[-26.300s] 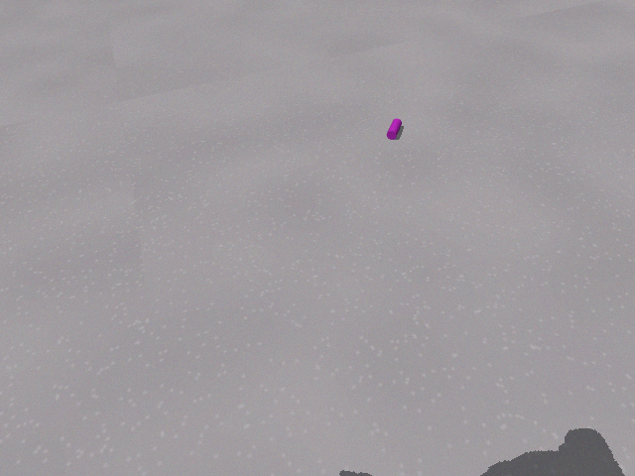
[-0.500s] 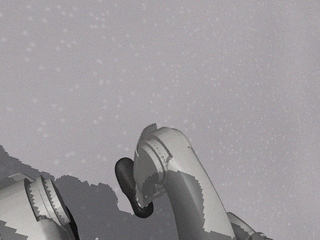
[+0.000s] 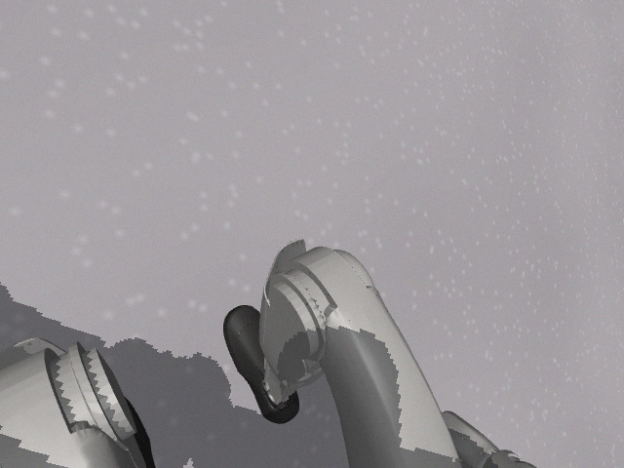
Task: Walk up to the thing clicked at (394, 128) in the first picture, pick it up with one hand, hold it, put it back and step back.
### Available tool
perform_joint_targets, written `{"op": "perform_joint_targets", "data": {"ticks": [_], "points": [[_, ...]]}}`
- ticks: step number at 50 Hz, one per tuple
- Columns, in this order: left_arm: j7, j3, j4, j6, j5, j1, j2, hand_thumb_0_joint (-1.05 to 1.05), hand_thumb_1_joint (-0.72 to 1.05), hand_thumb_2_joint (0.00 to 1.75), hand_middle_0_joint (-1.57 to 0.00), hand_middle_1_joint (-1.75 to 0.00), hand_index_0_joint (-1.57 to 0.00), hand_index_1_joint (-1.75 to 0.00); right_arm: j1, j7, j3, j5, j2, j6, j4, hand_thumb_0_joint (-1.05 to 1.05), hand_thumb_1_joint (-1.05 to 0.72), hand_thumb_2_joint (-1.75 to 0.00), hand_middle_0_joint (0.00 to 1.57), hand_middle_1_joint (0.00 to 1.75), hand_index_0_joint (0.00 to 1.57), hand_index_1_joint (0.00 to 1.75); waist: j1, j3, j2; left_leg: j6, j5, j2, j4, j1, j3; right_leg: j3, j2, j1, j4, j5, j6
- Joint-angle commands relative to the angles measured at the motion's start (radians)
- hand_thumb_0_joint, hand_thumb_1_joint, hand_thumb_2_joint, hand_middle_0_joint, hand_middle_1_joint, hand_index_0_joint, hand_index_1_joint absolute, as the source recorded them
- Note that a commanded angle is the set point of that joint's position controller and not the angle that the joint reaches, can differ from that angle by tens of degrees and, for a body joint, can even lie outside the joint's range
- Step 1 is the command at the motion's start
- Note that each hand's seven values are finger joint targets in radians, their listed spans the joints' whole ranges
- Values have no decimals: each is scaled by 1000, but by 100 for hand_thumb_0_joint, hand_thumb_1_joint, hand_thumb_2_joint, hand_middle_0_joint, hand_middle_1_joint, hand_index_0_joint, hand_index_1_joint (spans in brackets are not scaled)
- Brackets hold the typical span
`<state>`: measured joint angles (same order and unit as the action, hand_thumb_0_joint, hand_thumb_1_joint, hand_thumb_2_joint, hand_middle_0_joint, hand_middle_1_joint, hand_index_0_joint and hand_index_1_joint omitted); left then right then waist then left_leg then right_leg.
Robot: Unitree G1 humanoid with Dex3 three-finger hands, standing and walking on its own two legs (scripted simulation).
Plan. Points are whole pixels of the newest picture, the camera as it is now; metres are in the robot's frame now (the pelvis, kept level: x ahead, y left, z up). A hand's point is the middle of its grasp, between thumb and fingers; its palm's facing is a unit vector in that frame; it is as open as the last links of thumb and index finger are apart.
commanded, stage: settle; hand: left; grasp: from above
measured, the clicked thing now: out of the picture +0.46 +0.34 -0.28
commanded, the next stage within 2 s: lift in 0.90 s
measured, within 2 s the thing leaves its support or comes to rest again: leaves its support in 0.28 s
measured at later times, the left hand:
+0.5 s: hand out of the picture +0.45 +0.36 -0.21, palm faces -0.42 -0.13 -0.90, open 8.1 cm
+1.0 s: hand out of the picture +0.45 +0.35 -0.14, palm faces -0.45 -0.09 -0.89, open 8.0 cm
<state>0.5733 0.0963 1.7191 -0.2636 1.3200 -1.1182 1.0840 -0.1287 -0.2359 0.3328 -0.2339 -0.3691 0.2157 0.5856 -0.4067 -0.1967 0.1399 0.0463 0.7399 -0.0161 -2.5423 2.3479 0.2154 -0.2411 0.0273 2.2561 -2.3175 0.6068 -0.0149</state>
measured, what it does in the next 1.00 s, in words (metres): stands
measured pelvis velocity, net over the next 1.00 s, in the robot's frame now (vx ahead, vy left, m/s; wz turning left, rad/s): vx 0.00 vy -0.01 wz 0.11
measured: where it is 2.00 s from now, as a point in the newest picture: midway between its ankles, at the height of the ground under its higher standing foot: (208, 430)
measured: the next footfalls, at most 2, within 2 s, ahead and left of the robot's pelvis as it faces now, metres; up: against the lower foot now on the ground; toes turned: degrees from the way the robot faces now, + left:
none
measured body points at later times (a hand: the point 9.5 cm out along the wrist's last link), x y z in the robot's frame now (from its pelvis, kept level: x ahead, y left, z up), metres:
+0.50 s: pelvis +0.01 +0.00 +0.01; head +0.27 +0.13 +0.35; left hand +0.47 +0.36 -0.16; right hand +0.07 -0.27 -0.05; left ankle +0.06 +0.11 -0.28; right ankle +0.13 -0.10 -0.28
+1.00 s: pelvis +0.00 -0.01 +0.03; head +0.24 +0.10 +0.39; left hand +0.47 +0.35 -0.09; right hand +0.08 -0.27 -0.06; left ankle +0.06 +0.11 -0.28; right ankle +0.13 -0.10 -0.28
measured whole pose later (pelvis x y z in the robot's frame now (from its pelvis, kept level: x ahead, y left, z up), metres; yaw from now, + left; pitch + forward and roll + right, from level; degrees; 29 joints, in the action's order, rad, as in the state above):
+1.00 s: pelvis +0.00 -0.01 +0.03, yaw +6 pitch +35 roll -10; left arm 0.28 0.06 1.38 -0.21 1.26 -1.02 0.83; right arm -0.19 -0.17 0.13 -0.12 -0.31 0.06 0.63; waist -0.29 0.01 -0.01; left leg 0.04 0.68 0.01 -2.38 2.32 0.10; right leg -0.14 -0.01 2.26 -2.25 0.61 0.00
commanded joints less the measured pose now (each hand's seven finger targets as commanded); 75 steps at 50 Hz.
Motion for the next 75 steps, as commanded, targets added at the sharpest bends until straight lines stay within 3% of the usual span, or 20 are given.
{"op": "perform_joint_targets", "data": {"ticks": [1, 11, 12, 13, 16, 19, 21, 23, 24, 25, 26, 27, 28, 32, 34, 45, 53, 54, 67, 75], "points": [[23, 6, -111, 17, -16, -210, 228, 0, 81, 45, -115, -43, -118, -41, -205, 15, -111, 10, -333, 0, 33, 0, -91, -90, 20, 30, 20, 30, -36, 674, -568, -35, -273, -25, 276, -486, -41, -21, 55, -408, 171, -234, 37], [-11, 89, -303, 30, -16, -225, 263, 0, 91, 45, -124, -39, -126, -38, -233, 14, -160, 17, -334, -18, 30, 0, -91, -90, 20, 30, 20, 30, 1, 774, -678, -56, -357, -21, 286, -589, -44, -21, 44, -376, 158, -260, 58], [-21, 59, -317, 35, -18, -219, 218, 0, 91, 44, -125, -38, -126, -36, -223, 11, -170, 18, -332, -13, 20, 0, -91, -90, 20, 30, 20, 30, 5, 772, -680, -57, -341, -22, 286, -604, -44, -16, 40, -346, 152, -244, 59], [-22, 99, -332, 35, -23, -205, 248, 0, 92, 45, -125, -37, -127, -36, -239, 10, -181, 23, -331, -19, 37, 0, -91, -90, 20, 30, 20, 30, 13, 782, -693, -62, -346, -22, 303, -611, -40, -21, 40, -346, 152, -242, 61], [-50, 113, -410, 40, -28, -185, 224, 0, 97, 48, -129, -37, -130, -36, -249, 6, -209, 32, -322, -30, 34, 0, -91, -90, 20, 30, 20, 30, 32, 812, -707, -65, -354, -17, 313, -636, -44, -16, 33, -312, 154, -232, 64], [-84, 56, -502, 43, -59, -194, 103, 0, 101, 48, -133, -35, -133, -35, -243, 2, -246, 53, -304, -44, 34, 0, -91, -90, 20, 30, 20, 30, 37, 877, -707, -57, -340, -13, 327, -638, -61, -2, 30, -328, 168, -246, 62], [-107, 42, -502, 52, -66, -180, 86, 0, 102, 43, -131, -34, -133, -33, -260, -1, -257, 64, -294, -53, 53, 0, -90, -90, 20, 30, 20, 30, 50, 880, -698, -50, -363, -9, 324, -625, -74, 9, 31, -320, 168, -262, 60], [-124, 71, -481, 65, -62, -157, 109, 0, 103, 44, -132, -35, -134, -33, -296, -1, -269, 67, -293, -70, 78, 0, -90, -90, 20, 30, 20, 30, 58, 877, -644, -42, -385, -4, 316, -594, -85, 17, 29, -334, 181, -281, 59], [-143, 25, -474, 67, -73, -173, 18, 0, 104, 45, -134, -33, -135, -32, -288, -2, -272, 70, -286, -74, 59, 0, -90, -90, 20, 30, 20, 30, 34, 849, -608, -43, -382, 2, 321, -583, -81, 15, 24, -317, 188, -279, 62], [-153, 20, -486, 65, -78, -193, 9, 0, 104, 44, -134, -33, -135, -32, -286, -1, -275, 73, -286, -80, 66, 0, -90, -90, 20, 30, 20, 30, 37, 835, -607, -42, -356, 1, 337, -575, -79, 16, 23, -306, 194, -255, 65], [-163, 47, -468, 69, -76, -171, 47, 0, 104, 46, -134, -34, -135, -34, -303, 3, -279, 75, -288, -85, 75, 0, -90, -90, 20, 30, 20, 30, 42, 836, -585, -39, -353, 2, 341, -582, -79, 19, 22, -305, 196, -253, 62], [-182, -15, -498, 66, -82, -201, -38, 0, 103, 43, -134, -31, -135, -31, -279, 3, -274, 80, -277, -87, 44, 0, -90, -90, 20, 30, 20, 30, 42, 844, -587, -39, -324, 10, 351, -573, -82, 22, 18, -299, 204, -232, 65], [-187, 24, -469, 66, -77, -181, 22, 0, 102, 43, -134, -31, -135, -31, -292, 8, -281, 82, -281, -94, 66, 0, -91, -90, 20, 30, 20, 30, 55, 843, -562, -35, -301, 7, 358, -569, -82, 25, 19, -307, 206, -220, 64], [-216, -24, -534, 53, -81, -237, -19, 0, 101, 45, -135, -30, -135, -30, -278, 20, -278, 94, -249, -114, 43, 0, -91, -90, 20, 30, 20, 30, 67, 898, -541, -29, -267, 21, 374, -538, -108, 40, 16, -357, 227, -204, 61], [-217, -3, -523, 51, -80, -231, 33, 0, 99, 42, -132, -30, -133, -30, -273, 30, -284, 103, -250, -124, 48, 0, -91, -90, 20, 30, 20, 30, 91, 911, -534, -24, -260, 24, 378, -531, -120, 50, 17, -360, 233, -197, 61], [-234, -5, -499, 54, -70, -265, 23, 0, 89, 39, -124, -28, -125, -28, -285, 71, -290, 107, -216, -151, 49, 0, -90, -90, 20, 30, 20, 30, 88, 919, -509, -18, -232, 33, 419, -529, -144, 73, 14, -391, 270, -161, 65], [-291, -10, -607, 76, -113, -240, -9, 0, 76, 39, -115, -23, -114, -21, -315, 90, -321, 131, -200, -177, 48, 0, -89, -89, 20, 30, 20, 30, 124, 1035, -555, -24, -319, 32, 464, -648, -153, 87, 5, -432, 298, -226, 66], [-300, 3, -621, 78, -115, -234, 10, 0, 82, 33, -120, -31, -122, -29, -320, 93, -325, 133, -205, -182, 51, 0, -93, -91, 20, 30, 20, 30, 129, 1044, -542, -23, -334, 34, 467, -644, -151, 87, 3, -442, 300, -237, 65], [-395, 8, -839, 79, -200, -83, -59, 0, 84, 48, -119, -37, -120, -36, -295, 134, -392, 187, -172, -230, 38, 0, -91, -91, 20, 30, 20, 30, 213, 1061, -477, -14, -237, 41, 628, -727, -140, 127, -8, -465, 406, -155, 67], [-424, -33, -944, 93, -256, 14, -149, 0, 84, 45, -117, -38, -119, -36, -273, 164, -408, 214, -145, -233, 23, 0, -91, -90, 20, 30, 20, 30, 229, 1076, -416, -5, -197, 30, 767, -848, -128, 143, -3, -591, 518, -151, 48]]}}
